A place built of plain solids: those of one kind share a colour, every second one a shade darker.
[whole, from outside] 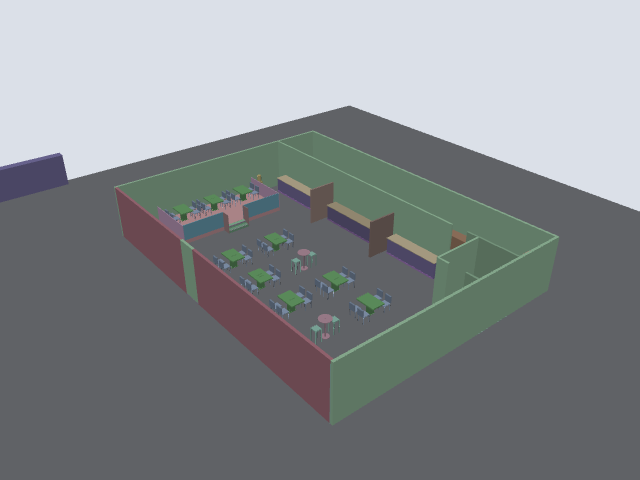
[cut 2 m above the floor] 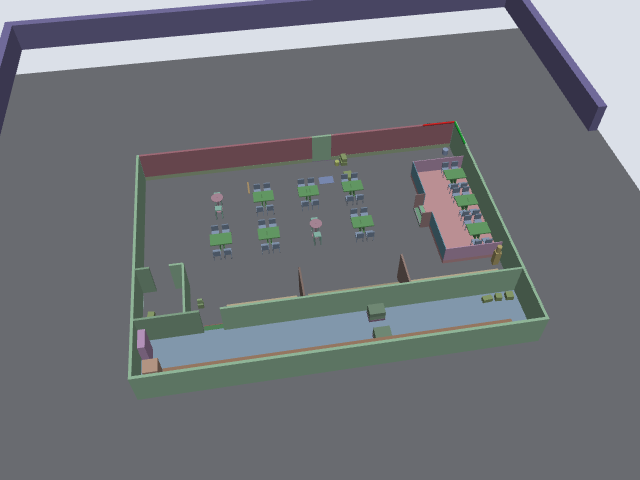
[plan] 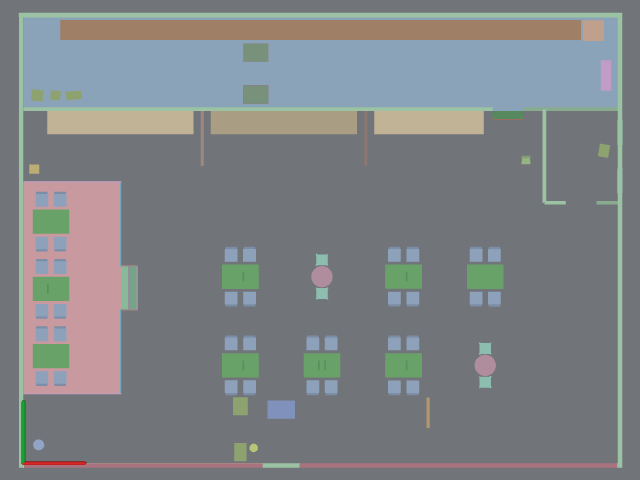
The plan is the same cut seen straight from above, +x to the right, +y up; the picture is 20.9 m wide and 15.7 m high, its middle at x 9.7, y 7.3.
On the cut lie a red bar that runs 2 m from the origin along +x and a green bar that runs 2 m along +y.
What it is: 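A food court's seating hall of the 2010s to 2020s; 19.4 x 14.6 m, ceiling 3.3 m, a street door 0.95 x 2.1 m in the glazed front; tables 0.75 m, chairs 0.45 m, bar tops 1.06 m, a counter 1.0 m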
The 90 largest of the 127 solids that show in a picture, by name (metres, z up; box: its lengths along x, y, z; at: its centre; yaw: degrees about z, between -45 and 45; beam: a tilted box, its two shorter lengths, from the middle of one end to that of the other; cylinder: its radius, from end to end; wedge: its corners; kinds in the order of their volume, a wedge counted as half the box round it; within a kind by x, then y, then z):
{
 "street_hedge_1": {"box": [0.6, 16.6, 2.25], "at": [-9.88, -8.3, 1.07]},
 "street_hedge_2": {"box": [39.8, 0.6, 2.25], "at": [9.72, -16.3, 1.07]},
 "street_hedge_3": {"box": [0.6, 16.6, 2.25], "at": [29.32, -8.3, 1.07]},
 "wall_1": {"box": [0.15, 14.88, 3.31], "at": [-0.07, 7.29, 1.6]},
 "wall_2": {"box": [15.34, 0.12, 3.31], "at": [7.67, 11.58, 1.6]},
 "wall_3": {"box": [1.5, 0.15, 3.31], "at": [8.43, -0.07, 1.6]},
 "wall_4": {"box": [19.74, 0.15, 3.31], "at": [9.72, 14.65, 1.6]},
 "wall_5": {"box": [0.12, 3.06, 3.31], "at": [17.04, 10.05, 1.6]},
 "wall_6": {"box": [0.7, 0.12, 3.31], "at": [17.39, 8.52, 1.6]},
 "wall_7": {"box": [3.1, 0.12, 3.31], "at": [17.89, 11.58, 1.6]},
 "wall_8": {"box": [0.7, 0.12, 3.31], "at": [19.09, 8.52, 1.6]},
 "wall_9": {"box": [0.15, 8.82, 3.31], "at": [19.52, 4.26, 1.6]},
 "wall_10": {"box": [0.15, 3.3, 3.31], "at": [19.52, 10.02, 1.6]},
 "wall_11": {"box": [0.15, 3.36, 3.31], "at": [19.52, 13.05, 1.6]},
 "back_worktop_1": {"box": [17.04, 0.65, 0.95], "at": [9.72, 14.17, 0.55]},
 "zone_back_1": {"box": [19.44, 3.06, 0.17], "at": [9.72, 13.05, 0.04]},
 "counter_1": {"box": [4.75, 0.7, 1.05], "at": [3.17, 11.17, 0.47]},
 "counter_2": {"box": [4.75, 0.7, 1.05], "at": [8.52, 11.17, 0.47]},
 "counter_3": {"box": [3.55, 0.7, 1.05], "at": [13.27, 11.17, 0.47]},
 "window_wall_1": {"box": [7.83, 0.15, 3.31], "at": [3.92, -0.07, 1.6]},
 "window_wall_2": {"box": [10.41, 0.15, 3.31], "at": [14.23, -0.07, 1.6]},
 "dais_1": {"box": [3.2, 6.97, 0.35], "at": [1.6, 5.74, 0.12]},
 "back_fridge_1": {"box": [0.7, 0.68, 1.9], "at": [18.64, 14.15, 1.02]},
 "kiosk_wall_1": {"box": [0.1, 1.8, 2.35], "at": [5.85, 10.62, 1.12]},
 "kiosk_wall_2": {"box": [0.1, 1.8, 2.35], "at": [11.19, 10.62, 1.12]},
 "shelf_1": {"box": [0.35, 1.0, 1.95], "at": [19.05, 12.68, 1.04]},
 "meeting_table_1": {"box": [1.2, 0.8, 0.07], "at": [0.9, 3.5, 1.01]},
 "meeting_table_2": {"box": [1.2, 0.8, 0.07], "at": [0.9, 5.7, 1.01]},
 "meeting_table_3": {"box": [1.2, 0.8, 0.07], "at": [0.9, 7.9, 1.01]},
 "meeting_table_4": {"box": [1.2, 0.8, 0.07], "at": [7.09, 3.2, 0.71]},
 "meeting_table_5": {"box": [1.2, 0.8, 0.07], "at": [7.09, 6.1, 0.71]},
 "meeting_table_6": {"box": [1.2, 0.8, 0.07], "at": [9.77, 3.2, 0.71]},
 "meeting_table_7": {"box": [1.2, 0.8, 0.07], "at": [12.44, 3.2, 0.71]},
 "meeting_table_8": {"box": [1.2, 0.8, 0.07], "at": [12.44, 6.1, 0.71]},
 "meeting_table_9": {"box": [1.2, 0.8, 0.07], "at": [15.11, 6.1, 0.71]},
 "box_cardboard_1": {"box": [0.38, 0.37, 0.33], "at": [0.45, 12.03, 0.24], "yaw": -5.4},
 "box_cardboard_2": {"box": [0.33, 0.31, 0.36], "at": [1.05, 12.03, 0.25], "yaw": -7.1},
 "box_cardboard_3": {"box": [0.51, 0.28, 0.3], "at": [1.65, 12.03, 0.22], "yaw": 5.0},
 "box_cardboard_4": {"box": [0.32, 0.54, 0.25], "at": [7.08, 0.35, 0.39], "yaw": 2.9},
 "box_cardboard_5": {"box": [0.4, 0.6, 0.31], "at": [7.09, 0.36, 0.11]},
 "box_cardboard_6": {"box": [0.49, 0.6, 0.46], "at": [7.09, 1.86, 0.18]},
 "box_cardboard_7": {"box": [0.34, 0.42, 0.31], "at": [18.99, 10.22, 0.11], "yaw": -8.6},
 "counter_top_1": {"box": [4.79, 0.78, 0.04], "at": [3.17, 11.15, 1.02]},
 "counter_top_2": {"box": [4.79, 0.78, 0.04], "at": [8.52, 11.15, 1.02]},
 "counter_top_3": {"box": [3.59, 0.78, 0.04], "at": [13.27, 11.15, 1.02]},
 "crate_1": {"box": [0.82, 0.6, 0.27], "at": [7.6, 12.06, 0.4]},
 "crate_2": {"box": [0.82, 0.6, 0.27], "at": [7.6, 12.06, 0.67]},
 "crate_3": {"box": [0.82, 0.6, 0.27], "at": [7.6, 13.43, 0.67]},
 "stallriser_1": {"box": [7.83, 0.05, 0.35], "at": [3.92, -0.02, 0.12]},
 "stallriser_2": {"box": [10.41, 0.05, 0.35], "at": [14.23, -0.02, 0.12]},
 "dais_rail_end_1": {"box": [3.2, 0.04, 1.0], "at": [1.6, 2.27, 0.75]},
 "dais_rail_end_2": {"box": [3.2, 0.04, 1.0], "at": [1.6, 9.2, 0.75]},
 "dais_rail_front_1": {"box": [0.04, 2.79, 1.0], "at": [3.18, 3.64, 0.75]},
 "dais_rail_front_2": {"box": [0.04, 2.79, 1.0], "at": [3.18, 7.83, 0.75]},
 "dais_steps_1": {"box": [0.27, 1.4, 0.35], "at": [3.33, 5.74, 0.12]},
 "dais_steps_2": {"box": [0.27, 1.4, 0.2], "at": [3.6, 5.74, 0.05]},
 "side_chair_1": {"box": [0.42, 0.42, 0.04], "at": [6.79, 2.5, 0.43]},
 "side_chair_2": {"box": [0.42, 0.42, 0.04], "at": [7.39, 2.5, 0.43]},
 "side_chair_3": {"box": [0.38, 0.08, 0.38], "at": [12.13, 2.26, 0.65]},
 "side_chair_4": {"box": [0.38, 0.08, 0.38], "at": [12.13, 4.14, 0.65]},
 "side_chair_5": {"box": [0.38, 0.08, 0.38], "at": [12.13, 5.16, 0.65]},
 "side_chair_6": {"box": [0.38, 0.08, 0.38], "at": [12.13, 7.04, 0.65]},
 "side_chair_7": {"box": [0.38, 0.08, 0.38], "at": [12.73, 2.26, 0.65]},
 "side_chair_8": {"box": [0.38, 0.08, 0.38], "at": [12.73, 5.16, 0.65]},
 "side_chair_9": {"box": [0.38, 0.08, 0.38], "at": [12.73, 7.04, 0.65]},
 "side_chair_10": {"box": [0.38, 0.08, 0.38], "at": [14.8, 5.16, 0.65]},
 "side_chair_11": {"box": [0.38, 0.08, 0.38], "at": [14.8, 7.04, 0.65]},
 "side_chair_12": {"box": [0.38, 0.08, 0.38], "at": [15.4, 5.16, 0.65]},
 "side_chair_13": {"box": [0.38, 0.08, 0.38], "at": [15.4, 7.04, 0.65]},
 "water_cooler_1": {"box": [0.33, 0.31, 1.03], "at": [0.35, 9.62, 0.47]},
 "water_cooler_2": {"cylinder": 0.14, "from": [0.35, 9.62, 0.98], "to": [0.35, 9.62, 1.4]},
 "trolley_1": {"box": [0.84, 0.62, 0.19], "at": [7.6, 13.43, 0.17]},
 "dais_cheek_1": {"box": [0.54, 0.04, 1.3], "at": [3.47, 5.01, 0.6]},
 "dais_cheek_2": {"box": [0.54, 0.04, 1.3], "at": [3.47, 6.46, 0.6]},
 "back_step_1": {"box": [1.0, 0.3, 0.17], "at": [15.84, 11.37, 0.04]},
 "plant_pot_1": {"cylinder": 0.18, "from": [0.5, 0.6, 0.0], "to": [0.5, 0.6, 0.38]},
 "door_mat_1": {"box": [0.9, 0.6, 0.07], "at": [8.43, 1.75, -0.02]},
 "bar_stool_1": {"box": [0.38, 0.36, 0.06], "at": [9.77, 5.55, 0.73]},
 "bar_stool_2": {"box": [0.38, 0.36, 0.06], "at": [9.77, 6.65, 0.73]},
 "bar_stool_3": {"box": [0.38, 0.36, 0.06], "at": [15.11, 2.65, 0.73]},
 "bar_stool_4": {"box": [0.38, 0.36, 0.06], "at": [15.11, 3.75, 0.73]},
 "bar_table_1": {"cylinder": 0.35, "from": [9.77, 6.1, 1.03], "to": [9.77, 6.1, 1.06]},
 "bar_table_2": {"cylinder": 0.35, "from": [15.11, 3.2, 1.03], "to": [15.11, 3.2, 1.06]},
 "front_corner_1": {"box": [0.04, 0.17, 3.16], "at": [19.44, -0.07, 1.53]},
 "toilet_sill_1": {"box": [0.18, 0.82, 0.07], "at": [19.51, 9.22, -0.01]},
 "toilet_sill_2": {"box": [0.18, 0.82, 0.07], "at": [19.51, 10.82, -0.01]},
 "bin_waste_1": {"cylinder": 0.14, "from": [7.53, 0.5, 0.0], "to": [7.53, 0.5, 0.31]},
 "counter_kick_1": {"box": [4.75, 0.012, 0.15], "at": [3.17, 10.81, 0.03]},
 "counter_kick_2": {"box": [4.75, 0.012, 0.15], "at": [8.52, 10.81, 0.03]},
 "cable_protector_1": {"box": [0.1, 1.0, 0.07], "at": [13.23, 1.65, -0.01]}
}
